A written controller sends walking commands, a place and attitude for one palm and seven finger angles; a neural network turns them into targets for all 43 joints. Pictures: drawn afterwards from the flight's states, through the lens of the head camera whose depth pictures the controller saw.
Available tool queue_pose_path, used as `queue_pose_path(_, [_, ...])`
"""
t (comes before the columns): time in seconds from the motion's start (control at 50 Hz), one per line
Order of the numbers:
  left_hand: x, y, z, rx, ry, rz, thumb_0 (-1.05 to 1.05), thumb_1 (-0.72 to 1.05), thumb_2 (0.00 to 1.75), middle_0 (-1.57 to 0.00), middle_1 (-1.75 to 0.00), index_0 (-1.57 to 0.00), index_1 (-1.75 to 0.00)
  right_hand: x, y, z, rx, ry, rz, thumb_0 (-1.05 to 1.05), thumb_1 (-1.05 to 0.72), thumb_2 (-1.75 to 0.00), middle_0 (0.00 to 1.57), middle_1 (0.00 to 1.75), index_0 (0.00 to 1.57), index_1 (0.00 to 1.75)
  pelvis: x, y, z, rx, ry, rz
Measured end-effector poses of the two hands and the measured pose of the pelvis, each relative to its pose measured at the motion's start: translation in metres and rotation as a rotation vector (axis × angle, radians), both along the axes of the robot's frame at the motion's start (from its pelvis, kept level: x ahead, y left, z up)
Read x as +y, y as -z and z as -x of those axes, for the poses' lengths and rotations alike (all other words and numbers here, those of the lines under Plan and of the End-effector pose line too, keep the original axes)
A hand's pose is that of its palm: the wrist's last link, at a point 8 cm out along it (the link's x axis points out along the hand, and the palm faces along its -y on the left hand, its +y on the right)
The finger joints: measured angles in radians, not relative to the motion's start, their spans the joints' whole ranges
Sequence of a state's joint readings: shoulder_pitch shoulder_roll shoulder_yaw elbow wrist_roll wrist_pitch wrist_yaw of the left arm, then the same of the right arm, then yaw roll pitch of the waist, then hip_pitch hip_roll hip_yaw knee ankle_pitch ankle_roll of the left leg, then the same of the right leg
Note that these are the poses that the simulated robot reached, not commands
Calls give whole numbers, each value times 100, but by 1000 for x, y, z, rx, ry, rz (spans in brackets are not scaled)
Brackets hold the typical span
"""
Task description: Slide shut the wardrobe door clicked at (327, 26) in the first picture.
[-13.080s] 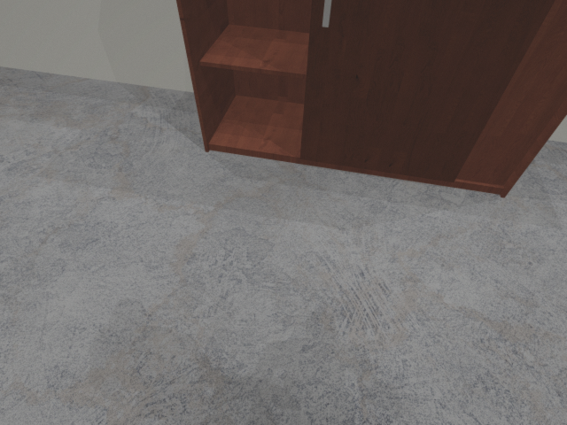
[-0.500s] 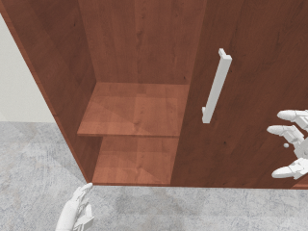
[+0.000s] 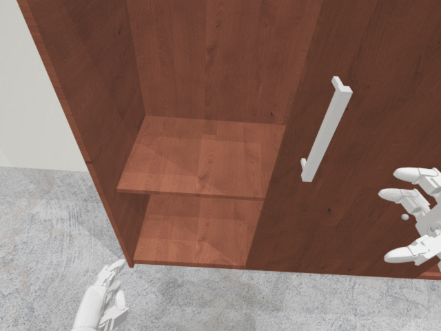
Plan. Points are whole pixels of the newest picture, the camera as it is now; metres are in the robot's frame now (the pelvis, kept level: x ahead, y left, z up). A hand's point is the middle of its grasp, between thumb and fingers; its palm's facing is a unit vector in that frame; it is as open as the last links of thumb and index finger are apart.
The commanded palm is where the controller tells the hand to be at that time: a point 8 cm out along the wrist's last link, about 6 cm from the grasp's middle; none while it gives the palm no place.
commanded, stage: move the hooked fingers beside the handle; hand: right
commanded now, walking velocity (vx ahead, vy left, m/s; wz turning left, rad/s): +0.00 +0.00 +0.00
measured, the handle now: (320, 133) +0.52 -0.21 +0.11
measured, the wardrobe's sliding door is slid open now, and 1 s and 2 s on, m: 0.52 0.52 0.52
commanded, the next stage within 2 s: none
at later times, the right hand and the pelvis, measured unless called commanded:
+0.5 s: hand (388, 192) +0.33 -0.28 +0.14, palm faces +0.04 +1.00 -0.02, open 14.0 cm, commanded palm +0.30 -0.32 +0.13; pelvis +0.00 +0.00 +0.00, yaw +0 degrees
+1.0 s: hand (376, 172) +0.38 -0.28 +0.13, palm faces +0.04 +1.00 -0.01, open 14.0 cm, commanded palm +0.36 -0.33 +0.12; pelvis +0.00 -0.02 +0.00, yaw +1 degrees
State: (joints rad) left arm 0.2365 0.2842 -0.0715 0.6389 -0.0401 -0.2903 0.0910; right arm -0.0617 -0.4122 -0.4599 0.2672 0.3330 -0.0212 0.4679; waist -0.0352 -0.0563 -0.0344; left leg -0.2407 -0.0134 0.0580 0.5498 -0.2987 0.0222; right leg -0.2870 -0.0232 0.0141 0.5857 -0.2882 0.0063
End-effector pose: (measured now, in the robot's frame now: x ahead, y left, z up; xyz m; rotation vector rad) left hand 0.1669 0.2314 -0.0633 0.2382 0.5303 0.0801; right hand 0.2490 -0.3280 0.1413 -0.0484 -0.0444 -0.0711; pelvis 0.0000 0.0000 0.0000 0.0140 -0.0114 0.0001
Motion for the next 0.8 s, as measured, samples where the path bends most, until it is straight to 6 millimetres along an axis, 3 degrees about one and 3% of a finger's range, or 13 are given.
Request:
queue_pose_path(0.24, [7,3,4,16,-16,-10,1,90,90,-20,-30,-20,-30,-2,3,-12,2,9,-13,-2,50,-30,30,120,30,120,4,1,3,6,3,1])
queue_pose_path(0.54, [16,14,40,116,-88,-31,1,90,90,-20,-30,-20,-30,1,6,-61,16,-31,-25,-2,50,-30,30,120,30,120,-4,2,3,43,-11,1])
queue_pose_path(0.8, [9,19,55,185,-119,-33,1,90,90,-20,-30,-20,-30,-4,9,-86,13,-30,-33,-2,50,-30,30,120,30,120,-15,3,-3,66,-19,-3])
